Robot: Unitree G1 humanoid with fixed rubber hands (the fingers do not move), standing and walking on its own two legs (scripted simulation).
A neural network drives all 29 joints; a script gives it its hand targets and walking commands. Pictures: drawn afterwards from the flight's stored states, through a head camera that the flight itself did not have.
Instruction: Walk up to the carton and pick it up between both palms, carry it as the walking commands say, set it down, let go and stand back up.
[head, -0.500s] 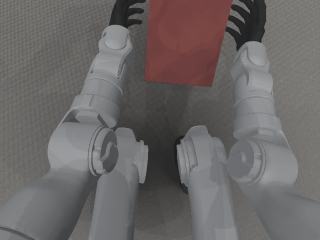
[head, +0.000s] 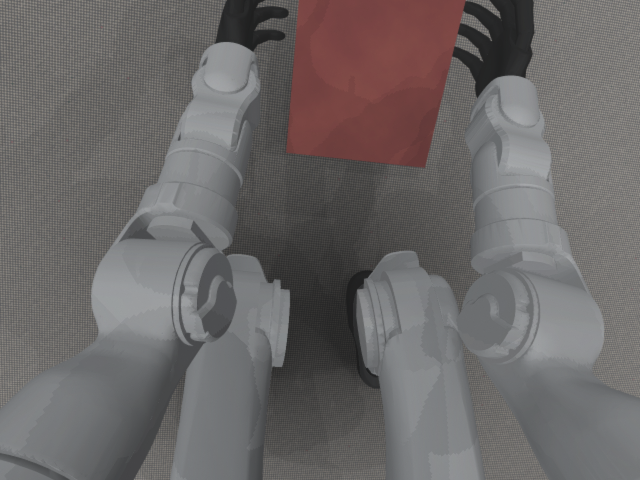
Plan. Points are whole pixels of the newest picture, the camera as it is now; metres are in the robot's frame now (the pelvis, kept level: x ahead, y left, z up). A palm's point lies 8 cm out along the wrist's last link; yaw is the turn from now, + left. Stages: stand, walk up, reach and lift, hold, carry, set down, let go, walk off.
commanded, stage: set down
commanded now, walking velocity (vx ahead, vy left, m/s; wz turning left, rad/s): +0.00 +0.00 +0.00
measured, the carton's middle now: (358, 69) +0.54 -0.06 -0.26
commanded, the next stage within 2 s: none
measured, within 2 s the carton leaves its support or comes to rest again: rests again in 0.76 s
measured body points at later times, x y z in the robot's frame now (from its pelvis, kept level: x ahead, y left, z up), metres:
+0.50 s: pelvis +0.00 +0.00 +0.00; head +0.35 +0.02 +0.27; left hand +0.53 +0.08 -0.18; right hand +0.52 -0.19 -0.16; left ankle +0.07 +0.11 -0.34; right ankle +0.10 -0.12 -0.34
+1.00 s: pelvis -0.03 +0.00 -0.01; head +0.33 +0.01 +0.25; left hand +0.50 +0.14 -0.21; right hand +0.46 -0.21 -0.20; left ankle +0.07 +0.11 -0.34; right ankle +0.10 -0.12 -0.34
